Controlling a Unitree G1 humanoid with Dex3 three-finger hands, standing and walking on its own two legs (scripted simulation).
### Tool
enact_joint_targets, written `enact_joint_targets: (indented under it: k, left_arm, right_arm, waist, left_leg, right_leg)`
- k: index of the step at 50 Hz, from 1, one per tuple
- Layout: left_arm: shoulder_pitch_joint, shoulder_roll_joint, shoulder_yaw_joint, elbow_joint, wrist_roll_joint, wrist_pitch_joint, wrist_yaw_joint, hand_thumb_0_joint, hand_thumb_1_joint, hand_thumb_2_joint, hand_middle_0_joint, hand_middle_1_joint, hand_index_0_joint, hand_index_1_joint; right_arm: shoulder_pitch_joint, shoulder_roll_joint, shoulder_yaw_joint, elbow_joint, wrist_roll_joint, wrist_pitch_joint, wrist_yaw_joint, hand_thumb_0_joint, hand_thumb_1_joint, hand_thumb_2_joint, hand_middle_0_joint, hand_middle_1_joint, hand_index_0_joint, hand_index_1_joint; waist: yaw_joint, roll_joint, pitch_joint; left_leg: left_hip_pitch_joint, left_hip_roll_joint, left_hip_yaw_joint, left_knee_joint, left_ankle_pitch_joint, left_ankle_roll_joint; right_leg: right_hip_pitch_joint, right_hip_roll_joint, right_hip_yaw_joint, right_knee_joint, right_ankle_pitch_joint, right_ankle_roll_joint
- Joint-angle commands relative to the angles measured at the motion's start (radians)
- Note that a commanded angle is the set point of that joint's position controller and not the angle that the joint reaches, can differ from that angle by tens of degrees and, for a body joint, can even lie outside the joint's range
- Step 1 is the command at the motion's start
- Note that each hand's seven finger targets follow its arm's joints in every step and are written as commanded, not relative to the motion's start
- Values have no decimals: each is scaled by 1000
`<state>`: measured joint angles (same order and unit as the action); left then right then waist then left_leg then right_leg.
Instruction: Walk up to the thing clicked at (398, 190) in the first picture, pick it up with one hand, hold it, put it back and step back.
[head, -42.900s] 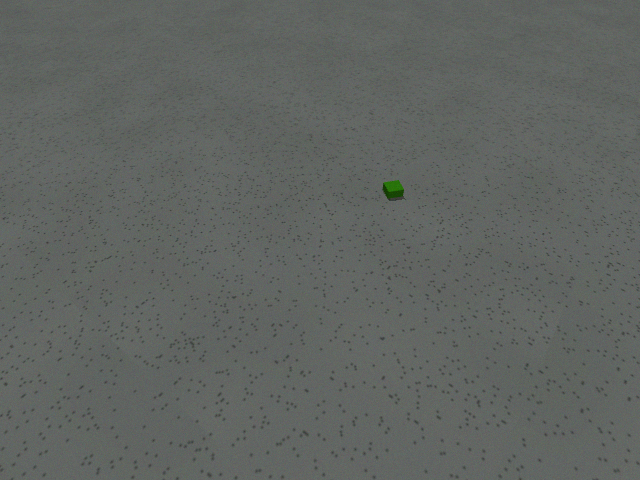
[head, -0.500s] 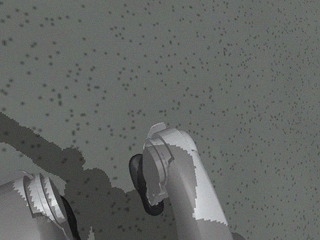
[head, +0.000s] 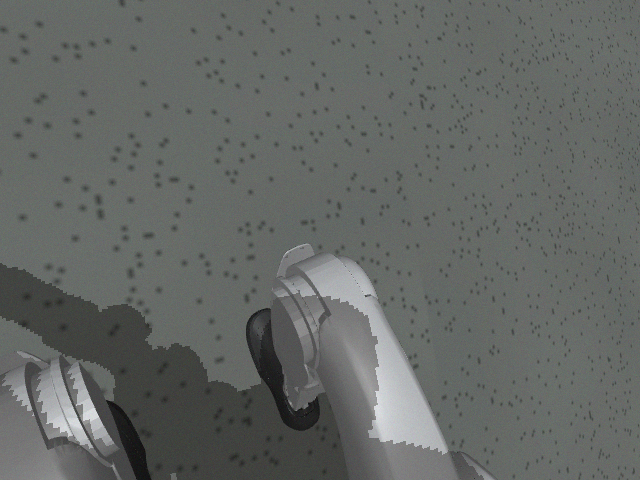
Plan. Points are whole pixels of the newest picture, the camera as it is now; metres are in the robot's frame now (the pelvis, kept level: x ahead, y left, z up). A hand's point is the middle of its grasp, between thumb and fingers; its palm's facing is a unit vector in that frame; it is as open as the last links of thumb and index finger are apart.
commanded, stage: rest palm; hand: left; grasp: from above
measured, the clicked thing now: out of the picture +0.51 +0.37 -0.29
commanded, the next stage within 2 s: close in 1.42 s
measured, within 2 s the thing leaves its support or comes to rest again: neither
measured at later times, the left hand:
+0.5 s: hand out of the picture +0.49 +0.35 -0.24, palm faces -0.32 -0.33 -0.89, open 14.0 cm
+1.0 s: hand out of the picture +0.50 +0.36 -0.25, palm faces -0.31 -0.33 -0.89, open 13.8 cm
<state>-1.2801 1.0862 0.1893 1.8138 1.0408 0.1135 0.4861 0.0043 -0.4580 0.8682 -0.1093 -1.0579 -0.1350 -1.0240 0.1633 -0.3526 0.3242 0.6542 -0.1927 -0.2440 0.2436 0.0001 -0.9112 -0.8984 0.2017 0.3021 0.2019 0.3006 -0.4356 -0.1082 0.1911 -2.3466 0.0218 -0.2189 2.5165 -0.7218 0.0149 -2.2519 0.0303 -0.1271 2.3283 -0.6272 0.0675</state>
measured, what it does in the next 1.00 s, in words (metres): stands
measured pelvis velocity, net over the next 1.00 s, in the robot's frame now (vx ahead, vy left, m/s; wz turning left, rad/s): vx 0.00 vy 0.00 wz -0.05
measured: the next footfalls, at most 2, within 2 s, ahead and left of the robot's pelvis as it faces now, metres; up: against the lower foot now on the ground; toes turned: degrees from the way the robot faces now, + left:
none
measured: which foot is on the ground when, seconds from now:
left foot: down 0.00-1.00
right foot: down 0.00-1.00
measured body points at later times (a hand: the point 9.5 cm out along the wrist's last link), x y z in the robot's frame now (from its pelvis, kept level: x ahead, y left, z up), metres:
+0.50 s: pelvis +0.01 +0.00 +0.01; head +0.32 +0.11 +0.31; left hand +0.51 +0.37 -0.19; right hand +0.00 -0.24 -0.03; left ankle +0.06 +0.12 -0.28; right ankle +0.12 -0.13 -0.28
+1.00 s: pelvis +0.00 +0.00 +0.01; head +0.33 +0.11 +0.30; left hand +0.51 +0.37 -0.20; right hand +0.01 -0.23 -0.04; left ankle +0.06 +0.12 -0.28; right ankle +0.12 -0.13 -0.28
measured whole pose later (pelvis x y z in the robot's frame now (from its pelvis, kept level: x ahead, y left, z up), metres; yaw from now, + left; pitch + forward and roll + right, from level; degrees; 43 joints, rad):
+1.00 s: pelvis +0.00 +0.00 +0.01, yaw -3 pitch +31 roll -17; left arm -1.35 1.21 0.18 1.78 1.02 0.13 0.52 0.00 -0.47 0.89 -0.12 -1.05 -0.13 -1.03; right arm 0.14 -0.37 0.41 0.62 -0.20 -0.24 0.23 0.00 -0.93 -0.91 0.20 0.30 0.20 0.30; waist -0.48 -0.15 0.25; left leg -2.35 0.03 -0.26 2.51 -0.75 0.02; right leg -2.24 0.04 -0.16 2.29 -0.63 0.08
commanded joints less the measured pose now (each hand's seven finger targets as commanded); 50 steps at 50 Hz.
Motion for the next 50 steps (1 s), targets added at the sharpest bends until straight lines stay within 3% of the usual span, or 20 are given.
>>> enact_joint_targets:
  k: [1,7,10,12,13,14,16,17,18,19,20,21,26,31,37,38,39,45,47,50]
  left_arm:
    - [-311,224,-39,-153,28,-46,70,0,-479,863,-83,-1092,-115,-1054]
    - [-348,269,-7,-160,27,-37,130,0,-509,897,-90,-1044,-105,-1025]
    - [-322,271,-6,-113,29,-8,141,0,-525,906,-88,-1042,-97,-1028]
    - [-320,286,1,-108,32,18,134,0,-525,905,-87,-1037,-97,-1023]
    - [-369,289,3,-187,25,18,130,0,-527,901,-86,-1045,-96,-1030]
    - [-283,278,3,-68,26,37,125,0,-538,914,-85,-1037,-91,-1028]
    - [-326,301,2,-183,23,41,112,0,-530,907,-87,-1042,-96,-1029]
    - [-269,289,-1,-107,23,56,107,0,-521,894,-86,-1055,-99,-1037]
    - [-332,301,6,-199,13,54,99,0,-519,895,-89,-1050,-102,-1032]
    - [-255,281,-7,-119,8,65,90,0,-522,901,-87,-1040,-97,-1025]
    - [-244,279,-7,-101,1,69,85,0,-530,911,-89,-1032,-95,-1022]
    - [-266,281,-24,-135,-1,65,75,0,-515,898,-87,-1044,-99,-1027]
    - [-287,306,-17,-158,-16,50,59,0,-515,902,-91,-1043,-101,-1029]
    - [-275,277,-60,-153,-19,23,42,0,-508,902,-90,-1049,-102,-1032]
    - [-300,312,-37,-178,-12,-5,69,0,-489,884,-101,-1043,-114,-1024]
    - [-329,325,-31,-233,-8,-8,75,0,-481,876,-106,-1041,-121,-1021]
    - [-286,310,-36,-146,-1,-1,80,0,-487,877,-100,-1052,-117,-1031]
    - [-297,314,-33,-159,-13,17,79,0,-495,896,-105,-1037,-113,-1024]
    - [-309,345,-22,-202,-11,21,79,0,-484,893,-113,-1031,-121,-1018]
    - [-275,334,-29,-143,-20,28,74,0,-479,887,-103,-1040,-115,-1023]
  right_arm:
    - [237,-355,-88,31,-6,-13,-24,0,-911,-905,199,300,199,300]
    - [255,-351,-60,54,-8,-13,-16,0,-918,-908,199,300,199,300]
    - [247,-362,-64,41,-11,-7,-10,0,-921,-910,198,300,199,300]
    - [249,-354,-57,51,-9,-4,-2,0,-919,-909,198,300,199,300]
    - [225,-366,-66,19,-6,-10,0,0,-921,-911,198,300,199,300]
    - [240,-351,-53,53,-7,-5,3,0,-921,-911,198,300,199,300]
    - [242,-364,-60,34,-5,3,1,0,-919,-910,198,300,199,300]
    - [240,-351,-47,34,-5,6,2,0,-919,-910,198,300,198,300]
    - [251,-360,-55,32,-2,5,4,0,-918,-909,198,300,199,300]
    - [247,-362,-57,38,-3,8,4,0,-916,-909,198,300,199,300]
    - [249,-341,-33,32,-2,11,4,0,-915,-908,198,300,199,300]
    - [241,-357,-41,24,-2,13,1,0,-915,-908,198,300,199,300]
    - [243,-350,-24,26,-1,15,-9,0,-915,-908,198,300,199,300]
    - [226,-356,-20,21,-4,13,-23,0,-913,-908,199,300,199,300]
    - [224,-357,-5,27,-5,5,-21,0,-914,-908,199,300,199,300]
    - [223,-361,-9,30,-5,6,-21,0,-915,-908,199,300,199,300]
    - [219,-363,-8,33,-7,7,-20,0,-919,-910,198,300,199,300]
    - [224,-370,-13,20,-10,6,-14,0,-917,-910,198,300,199,300]
    - [222,-361,10,27,-8,9,-12,0,-915,-910,198,300,199,300]
    - [228,-366,6,30,-9,9,-12,0,-912,-908,199,300,199,300]
  waist:
    - [-71,528,-615]
    - [-77,601,-675]
    - [-85,608,-659]
    - [-74,631,-649]
    - [-68,659,-664]
    - [-75,627,-626]
    - [-78,630,-676]
    - [-73,609,-670]
    - [-77,639,-678]
    - [-76,603,-648]
    - [-79,557,-635]
    - [-90,545,-631]
    - [-91,574,-628]
    - [-104,561,-595]
    - [-103,611,-606]
    - [-101,645,-621]
    - [-110,636,-592]
    - [-113,594,-573]
    - [-101,619,-632]
    - [-118,589,-597]
  left_leg:
    - [496,33,73,-300,124,-4]
    - [562,55,51,-288,257,-20]
    - [560,57,51,-288,299,-23]
    - [570,58,49,-282,332,-25]
    - [584,60,45,-277,362,-27]
    - [562,61,42,-284,344,-25]
    - [573,60,46,-274,374,-20]
    - [560,61,49,-274,380,-19]
    - [558,58,49,-267,387,-15]
    - [534,58,54,-272,374,-14]
    - [490,57,52,-264,362,-7]
    - [477,56,53,-256,347,-2]
    - [487,60,42,-286,294,-10]
    - [496,59,41,-275,264,-7]
    - [548,68,18,-293,272,-20]
    - [583,71,14,-293,298,-25]
    - [578,72,14,-299,294,-28]
    - [530,65,29,-277,296,-14]
    - [557,73,24,-264,362,-17]
    - [524,71,20,-271,350,-15]
  right_leg:
    - [362,50,-133,-195,130,-90]
    - [385,39,-142,-180,248,-84]
    - [404,43,-141,-180,283,-86]
    - [381,38,-139,-172,292,-88]
    - [363,37,-140,-162,308,-88]
    - [368,39,-142,-172,290,-89]
    - [408,42,-134,-179,318,-86]
    - [423,44,-134,-184,328,-86]
    - [417,38,-129,-180,331,-85]
    - [430,43,-128,-184,325,-86]
    - [444,45,-128,-187,328,-80]
    - [443,50,-126,-187,319,-79]
    - [436,47,-140,-190,269,-83]
    - [419,53,-147,-199,246,-83]
    - [385,44,-161,-186,245,-84]
    - [370,41,-160,-183,258,-84]
    - [360,43,-164,-181,253,-86]
    - [394,44,-148,-199,270,-81]
    - [418,40,-148,-195,315,-77]
    - [424,43,-149,-192,310,-76]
